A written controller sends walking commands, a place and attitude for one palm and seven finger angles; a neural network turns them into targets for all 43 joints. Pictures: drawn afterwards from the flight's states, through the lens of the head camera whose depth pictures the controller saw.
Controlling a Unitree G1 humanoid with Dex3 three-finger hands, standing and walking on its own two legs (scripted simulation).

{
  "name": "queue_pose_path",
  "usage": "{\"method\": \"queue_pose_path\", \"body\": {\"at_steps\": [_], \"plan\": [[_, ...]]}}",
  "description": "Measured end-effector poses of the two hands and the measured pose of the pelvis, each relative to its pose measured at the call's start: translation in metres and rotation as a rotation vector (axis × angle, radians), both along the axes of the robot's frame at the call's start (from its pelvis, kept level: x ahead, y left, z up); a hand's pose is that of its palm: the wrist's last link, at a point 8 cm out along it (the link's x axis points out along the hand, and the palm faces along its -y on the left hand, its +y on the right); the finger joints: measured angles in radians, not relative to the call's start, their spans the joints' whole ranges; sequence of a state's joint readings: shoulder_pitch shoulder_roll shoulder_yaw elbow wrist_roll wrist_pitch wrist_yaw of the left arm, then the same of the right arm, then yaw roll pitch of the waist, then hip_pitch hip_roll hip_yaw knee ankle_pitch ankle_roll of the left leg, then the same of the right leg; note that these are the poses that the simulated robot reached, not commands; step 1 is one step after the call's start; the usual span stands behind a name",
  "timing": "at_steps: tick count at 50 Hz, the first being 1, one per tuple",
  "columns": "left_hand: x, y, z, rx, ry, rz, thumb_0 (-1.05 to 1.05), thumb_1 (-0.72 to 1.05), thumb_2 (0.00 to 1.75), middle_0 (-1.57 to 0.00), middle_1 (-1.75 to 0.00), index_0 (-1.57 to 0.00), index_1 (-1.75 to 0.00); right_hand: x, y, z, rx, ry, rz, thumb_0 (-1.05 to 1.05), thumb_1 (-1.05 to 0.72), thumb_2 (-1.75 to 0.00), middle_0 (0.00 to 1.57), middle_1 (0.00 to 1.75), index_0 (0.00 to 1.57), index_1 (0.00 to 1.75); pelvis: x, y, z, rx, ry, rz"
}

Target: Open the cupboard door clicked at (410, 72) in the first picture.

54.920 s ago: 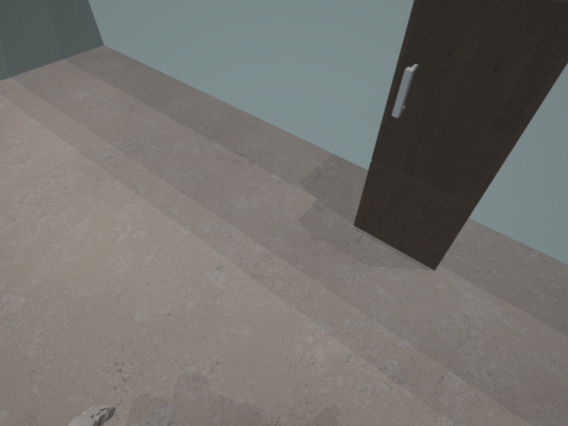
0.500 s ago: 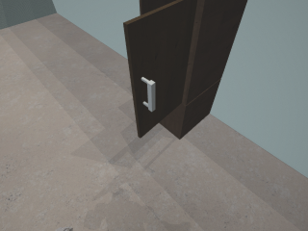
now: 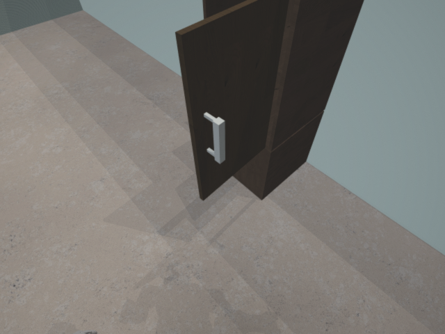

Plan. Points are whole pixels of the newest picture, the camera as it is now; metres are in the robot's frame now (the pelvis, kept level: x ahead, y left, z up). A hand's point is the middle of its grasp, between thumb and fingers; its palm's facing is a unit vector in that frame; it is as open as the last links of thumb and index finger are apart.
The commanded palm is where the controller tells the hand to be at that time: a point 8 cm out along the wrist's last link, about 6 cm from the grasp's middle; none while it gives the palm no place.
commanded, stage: stand and wait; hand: left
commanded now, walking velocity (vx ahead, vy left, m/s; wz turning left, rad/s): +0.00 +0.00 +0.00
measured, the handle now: (214, 138) +0.60 +0.06 -0.05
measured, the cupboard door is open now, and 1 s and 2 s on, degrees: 93 93 93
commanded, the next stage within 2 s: none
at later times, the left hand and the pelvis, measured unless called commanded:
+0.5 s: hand out of the picture +0.11 +0.24 -0.15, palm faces -0.04 -0.94 -0.35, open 7.4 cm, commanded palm none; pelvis +0.02 +0.00 +0.00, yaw -1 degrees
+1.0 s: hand out of the picture +0.10 +0.25 -0.16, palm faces -0.04 -0.94 -0.33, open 7.4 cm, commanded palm none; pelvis +0.02 +0.00 +0.00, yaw -1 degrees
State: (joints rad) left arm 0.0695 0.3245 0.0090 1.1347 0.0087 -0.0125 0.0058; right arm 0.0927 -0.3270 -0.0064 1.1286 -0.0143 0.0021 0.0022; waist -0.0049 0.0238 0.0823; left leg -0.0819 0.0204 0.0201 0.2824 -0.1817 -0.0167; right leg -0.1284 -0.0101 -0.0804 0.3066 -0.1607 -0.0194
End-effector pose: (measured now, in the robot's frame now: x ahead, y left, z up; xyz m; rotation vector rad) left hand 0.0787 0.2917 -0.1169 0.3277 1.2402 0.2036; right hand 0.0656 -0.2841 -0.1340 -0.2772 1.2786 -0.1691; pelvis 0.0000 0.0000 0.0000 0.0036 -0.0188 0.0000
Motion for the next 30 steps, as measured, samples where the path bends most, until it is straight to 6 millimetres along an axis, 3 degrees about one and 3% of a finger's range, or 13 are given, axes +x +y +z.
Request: {"method": "queue_pose_path", "body": {"at_steps": [15,30], "plan": [[0.025,-0.004,0.001,-0.007,-0.029,-0.022,0.00,0.90,0.90,-0.21,-0.30,-0.21,-0.30,0.010,-0.005,0.003,-0.012,-0.009,-0.010,0.00,-0.90,-0.89,0.20,0.30,0.20,0.29,0.012,-0.001,0.000,-0.001,0.005,-0.007],[0.028,-0.004,-0.002,-0.010,-0.023,-0.025,0.00,0.90,0.90,-0.21,-0.30,-0.21,-0.30,0.007,-0.006,0.005,-0.022,0.005,-0.021,0.00,-0.90,-0.89,0.20,0.30,0.20,0.29,0.017,-0.001,0.000,-0.002,0.004,-0.011]]}}
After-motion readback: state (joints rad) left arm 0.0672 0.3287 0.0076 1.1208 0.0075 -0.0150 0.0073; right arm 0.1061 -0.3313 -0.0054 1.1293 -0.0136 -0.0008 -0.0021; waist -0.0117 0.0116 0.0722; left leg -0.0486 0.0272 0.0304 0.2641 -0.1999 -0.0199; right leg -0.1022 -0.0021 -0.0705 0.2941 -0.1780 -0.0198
